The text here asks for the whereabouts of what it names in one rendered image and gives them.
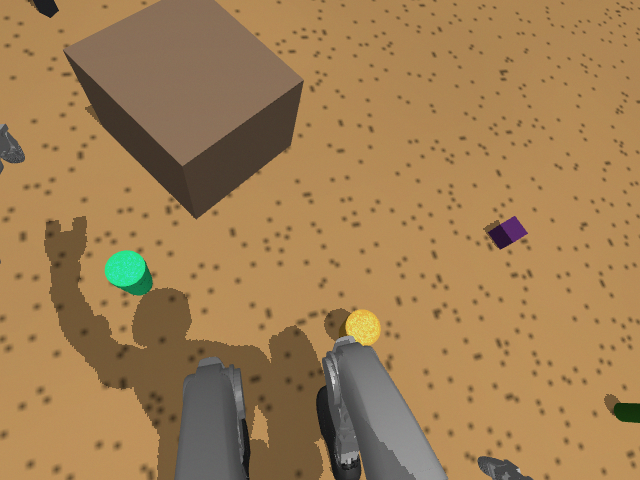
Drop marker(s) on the right robot hand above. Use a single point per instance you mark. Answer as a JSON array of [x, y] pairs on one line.
[[500, 470]]

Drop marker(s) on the right robot foot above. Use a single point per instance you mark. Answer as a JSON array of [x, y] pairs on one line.
[[340, 471]]

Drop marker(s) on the left robot hand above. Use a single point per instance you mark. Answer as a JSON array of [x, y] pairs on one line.
[[10, 150]]

